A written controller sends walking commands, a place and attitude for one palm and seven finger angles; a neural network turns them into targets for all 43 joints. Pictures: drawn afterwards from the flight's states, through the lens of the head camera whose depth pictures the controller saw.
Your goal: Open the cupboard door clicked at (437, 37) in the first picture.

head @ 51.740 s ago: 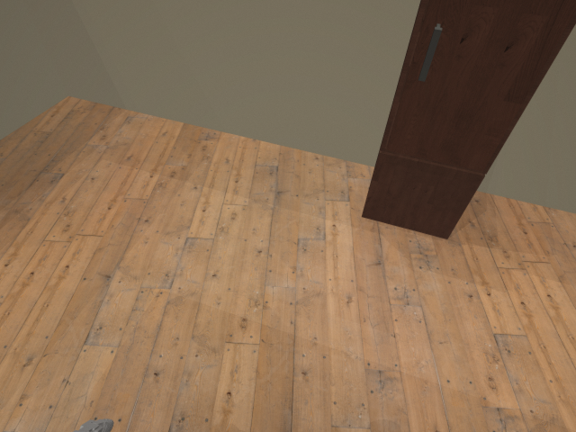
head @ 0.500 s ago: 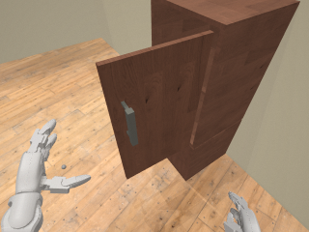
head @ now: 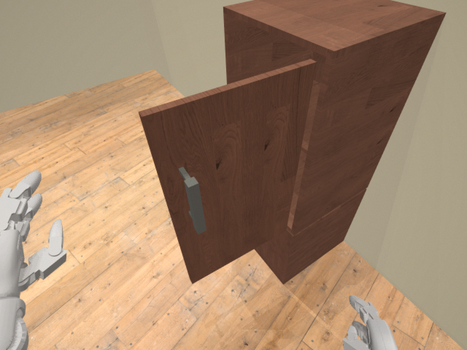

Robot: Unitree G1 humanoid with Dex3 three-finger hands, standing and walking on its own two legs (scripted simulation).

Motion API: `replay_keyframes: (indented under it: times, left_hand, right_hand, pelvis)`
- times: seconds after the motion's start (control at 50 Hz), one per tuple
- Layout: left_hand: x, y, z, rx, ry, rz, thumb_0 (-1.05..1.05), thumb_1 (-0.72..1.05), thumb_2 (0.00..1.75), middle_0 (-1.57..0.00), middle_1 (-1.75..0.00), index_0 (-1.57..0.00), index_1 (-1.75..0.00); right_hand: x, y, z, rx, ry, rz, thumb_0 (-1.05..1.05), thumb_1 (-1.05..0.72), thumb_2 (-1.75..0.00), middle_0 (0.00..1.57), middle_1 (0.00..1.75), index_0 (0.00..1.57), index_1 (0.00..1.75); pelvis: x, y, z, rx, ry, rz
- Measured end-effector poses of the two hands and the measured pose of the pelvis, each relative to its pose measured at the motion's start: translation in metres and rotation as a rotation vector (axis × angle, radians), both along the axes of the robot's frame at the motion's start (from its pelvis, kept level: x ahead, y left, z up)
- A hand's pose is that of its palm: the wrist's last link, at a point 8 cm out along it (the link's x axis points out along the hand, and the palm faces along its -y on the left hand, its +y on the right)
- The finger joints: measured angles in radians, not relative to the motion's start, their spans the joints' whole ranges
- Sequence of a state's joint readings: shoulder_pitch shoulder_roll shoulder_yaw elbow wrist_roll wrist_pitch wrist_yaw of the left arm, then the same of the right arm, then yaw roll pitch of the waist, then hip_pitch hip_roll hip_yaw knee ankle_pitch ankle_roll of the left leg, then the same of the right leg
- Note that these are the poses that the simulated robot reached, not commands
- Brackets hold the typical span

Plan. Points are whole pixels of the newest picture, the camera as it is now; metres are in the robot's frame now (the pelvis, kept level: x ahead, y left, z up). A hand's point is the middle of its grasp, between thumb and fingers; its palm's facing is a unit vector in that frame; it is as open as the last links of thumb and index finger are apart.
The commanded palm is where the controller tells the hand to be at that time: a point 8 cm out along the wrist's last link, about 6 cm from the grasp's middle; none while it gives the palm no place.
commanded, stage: draw the hand back to the body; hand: left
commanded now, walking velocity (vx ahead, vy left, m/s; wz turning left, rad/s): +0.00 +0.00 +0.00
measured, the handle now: (192, 201) +0.38 +0.15 +0.04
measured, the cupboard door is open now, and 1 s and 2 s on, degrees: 87 87 87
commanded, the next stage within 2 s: step back with the hand held close in 0.30 s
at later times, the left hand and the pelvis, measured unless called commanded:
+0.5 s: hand (59, 253) +0.18 +0.26 +0.16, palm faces +0.44 -0.79 -0.43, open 7.4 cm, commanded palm +0.13 +0.29 +0.17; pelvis -0.01 -0.01 +0.00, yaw +0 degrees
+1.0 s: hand (4, 304) +0.12 +0.29 +0.15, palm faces +0.37 -0.77 -0.52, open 7.4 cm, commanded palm +0.05 +0.33 +0.17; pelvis -0.09 +0.03 -0.01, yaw -1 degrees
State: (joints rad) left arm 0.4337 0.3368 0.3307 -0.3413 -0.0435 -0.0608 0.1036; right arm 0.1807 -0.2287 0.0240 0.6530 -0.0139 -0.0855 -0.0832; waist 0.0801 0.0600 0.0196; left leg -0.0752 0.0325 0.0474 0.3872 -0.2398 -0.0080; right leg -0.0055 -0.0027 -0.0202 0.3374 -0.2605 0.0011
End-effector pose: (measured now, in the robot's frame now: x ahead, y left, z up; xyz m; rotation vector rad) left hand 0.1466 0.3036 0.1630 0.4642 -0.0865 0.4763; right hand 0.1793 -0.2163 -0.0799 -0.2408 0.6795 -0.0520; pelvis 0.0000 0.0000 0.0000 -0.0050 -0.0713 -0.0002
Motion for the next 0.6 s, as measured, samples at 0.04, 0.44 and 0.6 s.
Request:
replay_keyframes:
  times: [0.04, 0.44, 0.6]
  left_hand:
    - [-0.001, -0.001, -0.001, -0.006, 0.001, 0.004, 0.01, 0.78, 0.85, -0.20, -0.30, -0.20, -0.30]
    - [-0.006, -0.012, -0.003, -0.011, 0.002, -0.017, 0.02, 0.89, 0.90, -0.21, -0.31, -0.21, -0.30]
    - [-0.009, -0.008, 0.016, 0.107, -0.008, -0.092, 0.02, 0.89, 0.90, -0.21, -0.31, -0.21, -0.30]
  right_hand:
    - [-0.001, -0.002, -0.001, -0.002, 0.003, -0.002, 0.01, -0.90, -0.90, 0.20, 0.30, 0.20, 0.30]
    - [-0.016, -0.013, -0.003, -0.001, 0.007, -0.025, 0.01, -0.90, -0.90, 0.20, 0.30, 0.20, 0.30]
    - [-0.022, -0.017, 0.002, -0.007, 0.011, -0.087, 0.01, -0.90, -0.90, 0.20, 0.30, 0.21, 0.30]
  pelvis:
    - [-0.001, -0.001, 0.000, 0.000, -0.001, 0.001]
    - [-0.009, -0.009, 0.001, -0.002, -0.010, -0.004]
    - [-0.019, 0.000, 0.000, -0.014, 0.061, -0.018]
